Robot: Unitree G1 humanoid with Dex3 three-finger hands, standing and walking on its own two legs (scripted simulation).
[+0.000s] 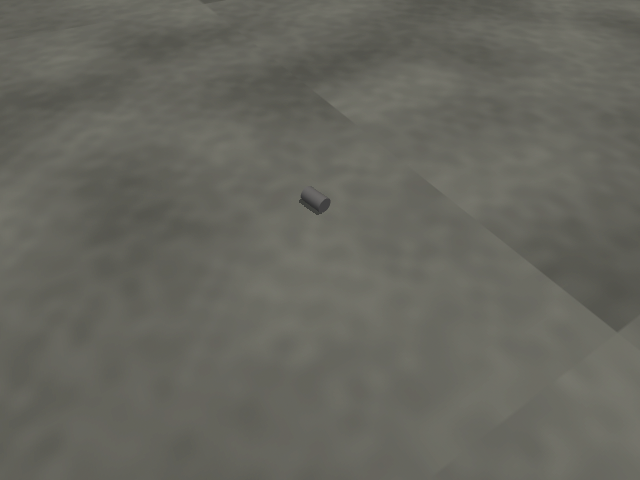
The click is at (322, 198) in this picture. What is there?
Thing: lying can
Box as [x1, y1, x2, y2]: [301, 186, 330, 212]
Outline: 305,187 301,193 301,198 320,212 324,211 329,205 329,199 312,187
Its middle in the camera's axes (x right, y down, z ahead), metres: -0.02 -0.21 +1.83
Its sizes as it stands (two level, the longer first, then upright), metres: 0.125 0.077 0.077
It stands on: the floor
